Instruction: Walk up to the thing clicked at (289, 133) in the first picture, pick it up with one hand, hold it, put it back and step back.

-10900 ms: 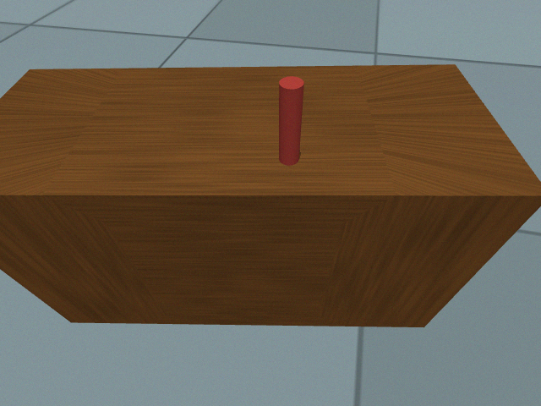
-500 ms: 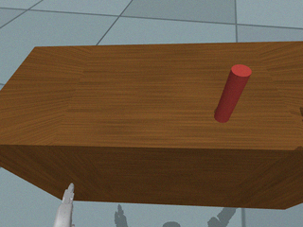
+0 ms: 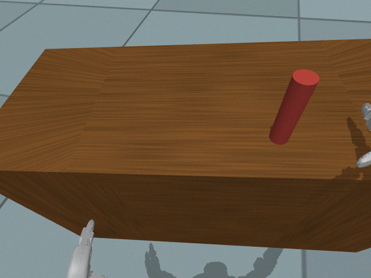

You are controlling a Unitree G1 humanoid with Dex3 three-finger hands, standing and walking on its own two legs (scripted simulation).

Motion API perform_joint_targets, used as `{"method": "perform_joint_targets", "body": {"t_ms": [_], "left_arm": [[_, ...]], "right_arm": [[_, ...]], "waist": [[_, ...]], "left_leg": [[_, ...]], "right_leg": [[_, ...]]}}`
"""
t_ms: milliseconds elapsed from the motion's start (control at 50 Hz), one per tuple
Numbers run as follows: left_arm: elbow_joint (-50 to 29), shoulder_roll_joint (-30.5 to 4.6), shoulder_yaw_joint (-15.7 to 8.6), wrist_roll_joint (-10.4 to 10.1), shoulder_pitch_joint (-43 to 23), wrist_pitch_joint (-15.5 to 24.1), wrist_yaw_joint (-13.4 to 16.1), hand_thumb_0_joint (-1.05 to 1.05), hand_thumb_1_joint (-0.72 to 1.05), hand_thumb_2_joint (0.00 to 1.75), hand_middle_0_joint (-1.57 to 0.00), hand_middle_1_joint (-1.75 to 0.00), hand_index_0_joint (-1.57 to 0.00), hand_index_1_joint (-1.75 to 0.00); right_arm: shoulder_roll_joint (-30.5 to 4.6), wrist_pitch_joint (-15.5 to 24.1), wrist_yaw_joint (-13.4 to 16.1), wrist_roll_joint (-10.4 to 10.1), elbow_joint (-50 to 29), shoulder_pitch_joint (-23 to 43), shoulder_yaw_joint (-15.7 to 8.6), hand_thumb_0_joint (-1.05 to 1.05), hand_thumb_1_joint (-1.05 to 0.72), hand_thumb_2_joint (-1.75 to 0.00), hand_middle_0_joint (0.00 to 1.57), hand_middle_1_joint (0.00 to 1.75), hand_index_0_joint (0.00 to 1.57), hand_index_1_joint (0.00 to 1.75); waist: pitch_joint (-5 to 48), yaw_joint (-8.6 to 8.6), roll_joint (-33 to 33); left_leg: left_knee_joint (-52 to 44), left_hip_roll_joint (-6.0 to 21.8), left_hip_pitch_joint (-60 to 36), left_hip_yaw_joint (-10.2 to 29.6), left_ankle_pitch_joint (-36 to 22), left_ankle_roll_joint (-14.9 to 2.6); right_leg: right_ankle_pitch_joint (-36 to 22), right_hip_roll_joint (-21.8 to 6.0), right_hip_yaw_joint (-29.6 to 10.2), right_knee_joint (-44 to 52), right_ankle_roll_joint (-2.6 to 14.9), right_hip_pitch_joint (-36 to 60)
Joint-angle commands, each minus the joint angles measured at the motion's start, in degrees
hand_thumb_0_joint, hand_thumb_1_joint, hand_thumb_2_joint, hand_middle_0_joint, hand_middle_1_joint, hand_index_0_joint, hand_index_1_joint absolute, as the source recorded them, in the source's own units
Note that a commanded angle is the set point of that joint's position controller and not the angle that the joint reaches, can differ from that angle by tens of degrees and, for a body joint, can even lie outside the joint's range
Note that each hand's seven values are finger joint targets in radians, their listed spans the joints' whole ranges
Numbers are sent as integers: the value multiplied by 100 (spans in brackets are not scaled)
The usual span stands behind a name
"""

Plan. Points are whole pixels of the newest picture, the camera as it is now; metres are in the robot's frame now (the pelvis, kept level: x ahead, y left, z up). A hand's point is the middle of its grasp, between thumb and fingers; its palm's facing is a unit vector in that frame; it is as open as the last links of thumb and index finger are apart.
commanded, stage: close in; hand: right
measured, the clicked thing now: (290, 111) +0.45 -0.19 +0.09
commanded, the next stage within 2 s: rest palm in 0.58 s
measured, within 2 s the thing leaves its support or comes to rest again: neither
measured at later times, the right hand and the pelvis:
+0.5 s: hand (297, 134) +0.42 -0.21 +0.06, palm faces +0.12 +0.99 +0.03, open 17.6 cm; pelvis -0.01 +0.00 -0.02, yaw +2 degrees
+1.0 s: hand (282, 132) +0.43 -0.18 +0.05, palm faces +0.15 +0.99 +0.02, open 17.5 cm; pelvis -0.03 +0.00 -0.03, yaw +2 degrees
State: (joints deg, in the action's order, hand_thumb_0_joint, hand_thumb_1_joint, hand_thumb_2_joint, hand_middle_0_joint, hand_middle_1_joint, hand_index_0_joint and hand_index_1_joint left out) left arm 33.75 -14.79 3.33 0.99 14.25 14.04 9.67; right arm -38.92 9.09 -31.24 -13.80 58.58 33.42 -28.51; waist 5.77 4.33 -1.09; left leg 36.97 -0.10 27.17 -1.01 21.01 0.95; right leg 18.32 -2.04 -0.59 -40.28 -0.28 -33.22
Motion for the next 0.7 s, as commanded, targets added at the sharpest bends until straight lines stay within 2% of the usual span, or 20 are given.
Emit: {"method": "perform_joint_targets", "body": {"t_ms": [0, 20, 40, 80, 100, 180, 220, 280, 300, 340, 360, 380, 400, 440, 480, 520, 560, 580, 660, 680], "left_arm": [[-763, -863, -493, 24, -104, 193, -67, 0, -53, 4, -5, -6, -6, -5], [-898, -962, -648, 43, -69, 178, -88, 0, -52, 3, -6, -6, -6, -5], [-943, -840, -548, 42, -94, 144, -138, 0, -52, 3, -6, -6, -7, -5], [-1291, -1029, -786, 50, -175, 103, -175, 0, -54, 4, -6, -6, -7, -6], [-1508, -946, -696, 52, -258, 63, -199, 0, -54, 4, -6, -6, -7, -6], [-1830, -704, -641, 49, 139, -160, -295, 0, -55, 5, -6, -6, -6, -6], [-2246, -939, -880, 51, -86, -237, -279, 0, -55, 4, -6, -6, -6, -5], [-1795, -504, -670, 22, 631, -374, -415, 0, -54, 4, -6, -6, -6, -5], [-1730, -407, -632, 13, 574, -398, -453, 0, -54, 4, -6, -6, -6, -5], [-2222, -1048, -1203, 13, 160, -397, -425, 0, -54, 4, -5, -6, -6, -5], [-2288, -988, -1145, 30, 261, -413, -465, 0, -54, 4, -5, -6, -6, -5], [-2076, -706, -964, 5, 575, -464, -527, 0, -54, 4, -5, -6, -6, -5], [-2421, -773, -1051, -42, 379, -446, -545, 0, -53, 4, -5, -6, -6, -5], [-2393, -633, -903, -46, 541, -493, -581, 0, -54, 4, -5, -6, -6, -5], [-2630, -834, -1168, -60, 490, -520, -597, 0, -53, 4, -5, -6, -6, -5], [-2460, -778, -1188, -72, 738, -559, -647, 0, -53, 3, -5, -6, -6, -5], [-2618, -550, -980, -66, 511, -543, -711, 0, -53, 4, -5, -6, -6, -5], [-2529, -636, -1124, -70, 544, -554, -707, 0, -53, 4, -5, -6, -6, -5], [-2591, -605, -1073, -50, 490, -580, -759, 0, -53, 4, -5, -6, -6, -5], [-2855, -839, -1230, -59, 280, -566, -743, 0, -61, 9, -5, -4, -3, -6]], "right_arm": [[-1437, 828, 317, -141, -1405, 2053, -245, 0, 57, -6, 3, 5, 4, 5], [-1272, 911, 414, -102, -1273, 1926, -226, 0, 57, -6, 3, 5, 4, 5], [-1063, 989, 522, -77, -1310, 1818, -146, 0, 54, -7, 3, 5, 4, 5], [-1242, 1218, 753, -61, -1950, 2205, -322, 0, 57, -5, 4, 5, 4, 5], [-1389, 1300, 880, -29, -2357, 2192, -446, 0, 56, -4, 4, 4, 4, 4], [-458, 1265, 1440, 95, -2064, 1602, -183, 0, 57, -5, 3, 5, 4, 5], [-625, 1318, 1732, 217, -2602, 2166, -150, 0, 55, -5, 4, 5, 4, 5], [608, 1121, 1858, 282, -1764, 1374, 505, 0, 54, -4, 4, 4, 4, 4], [534, 1156, 1909, 316, -2018, 1470, 499, 0, 54, -5, 4, 5, 4, 5], [-118, 1195, 1994, 411, -2579, 2016, 251, 0, 57, -4, 4, 5, 4, 5], [56, 1186, 2018, 410, -2567, 2060, 307, 0, 56, -4, 4, 4, 4, 4], [501, 1127, 2038, 383, -2190, 1714, 531, 0, 55, -5, 4, 5, 4, 5], [618, 1115, 2067, 338, -2176, 1713, 482, 0, 56, -5, 3, 5, 4, 5], [494, 1144, 2180, 390, -2184, 1830, 453, 0, 55, -5, 3, 5, 4, 5], [330, 1173, 2258, 458, -2221, 1986, 363, 0, 55, -5, 3, 5, 4, 5], [535, 1164, 2287, 468, -2137, 1960, 491, 0, 56, -5, 3, 5, 3, 5], [746, 1200, 2307, 497, -2291, 2127, 608, 0, 58, -6, 3, 5, 3, 5], [631, 1209, 2351, 524, -2251, 2287, 534, 0, 58, -6, 2, 5, 3, 5], [763, 1239, 2458, 608, -2257, 2589, 702, 0, 56, -6, 3, 5, 3, 5], [584, 1232, 2508, 620, -2163, 2491, 531, 0, 54, -6, 4, 5, 4, 5]], "waist": [[1950, 12, 1104], [2027, 109, 1029], [1994, 18, 991], [2587, -13, 1116], [2965, -177, 1218], [2502, -101, 877], [2985, -70, 999], [1768, 115, 849], [1728, 70, 944], [2402, 52, 937], [2470, 91, 867], [1980, 67, 747], [1980, 129, 457], [1789, 82, 394], [1989, 137, 340], [1745, 170, 302], [2010, 136, 439], [2072, 168, 497], [2195, 194, 535], [2351, 178, 420]], "left_leg": [[126, -171, 545, -31, -1685, -139], [175, -169, 660, -18, -1617, -139], [238, -172, 652, 5, -1601, -143], [347, -178, 473, 31, -1676, -143], [395, -170, 254, 55, -1845, -131], [439, -211, 216, 44, -1941, -103], [475, -198, 50, 47, -2075, -86], [461, -217, 706, -25, -1670, -105], [482, -209, 747, -29, -1580, -120], [538, -212, 657, -59, -1564, -127], [555, -211, 568, -58, -1664, -112], [527, -201, 555, -54, -1606, -104], [517, -203, 537, -47, -1681, -69], [502, -179, 472, 3, -1508, -55], [498, -158, 494, 43, -1443, -38], [491, -114, 526, 131, -1392, -13], [567, -94, 541, 170, -1547, -9], [629, -116, 635, 132, -1544, -32], [706, -127, 661, 116, -1597, -44], [709, -136, 591, 91, -1539, -45]], "right_leg": [[-2367, -5, -99, -184, 47, 1670], [-2249, -10, -94, -263, 54, 1668], [-2115, 11, -72, -304, 67, 1492], [-2097, 11, -77, -401, 49, 1578], [-2216, 25, -58, -455, 48, 1717], [-2114, 38, -18, -477, 57, 1297], [-2237, 13, -5, -535, 59, 1589], [-1898, -36, 4, -445, 46, 1206], [-1876, -45, -1, -428, 32, 1158], [-1916, -85, -49, -436, 17, 1497], [-1953, -73, -46, -452, 22, 1529], [-1749, -50, -20, -416, 45, 1226], [-1634, -37, -4, -438, 83, 1136], [-1293, -5, 41, -399, 115, 836], [-1144, 3, 46, -443, 137, 895], [-999, 28, 94, -477, 155, 723], [-1153, 39, 110, -574, 154, 807], [-1177, 32, 91, -605, 146, 841], [-1250, 25, 78, -688, 132, 837], [-1189, 22, 51, -675, 133, 820]]}}
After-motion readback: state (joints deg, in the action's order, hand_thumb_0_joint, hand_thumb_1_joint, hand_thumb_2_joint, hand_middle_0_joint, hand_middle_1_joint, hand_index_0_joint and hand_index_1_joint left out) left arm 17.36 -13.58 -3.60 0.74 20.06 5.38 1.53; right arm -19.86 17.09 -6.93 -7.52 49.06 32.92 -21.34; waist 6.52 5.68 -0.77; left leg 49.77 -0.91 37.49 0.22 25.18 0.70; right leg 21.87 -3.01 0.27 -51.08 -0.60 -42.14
